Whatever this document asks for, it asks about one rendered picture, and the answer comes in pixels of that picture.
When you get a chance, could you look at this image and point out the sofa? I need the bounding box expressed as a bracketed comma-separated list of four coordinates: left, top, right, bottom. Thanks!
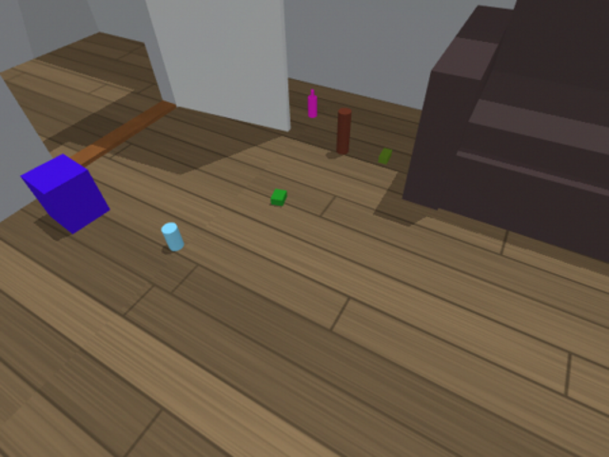
[402, 0, 609, 263]

